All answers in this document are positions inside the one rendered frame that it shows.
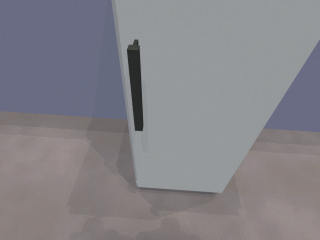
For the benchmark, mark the fridge door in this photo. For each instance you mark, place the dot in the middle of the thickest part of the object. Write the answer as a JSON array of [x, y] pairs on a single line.
[[212, 74]]

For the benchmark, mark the handle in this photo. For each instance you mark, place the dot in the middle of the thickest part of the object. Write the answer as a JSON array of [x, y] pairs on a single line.
[[134, 65]]

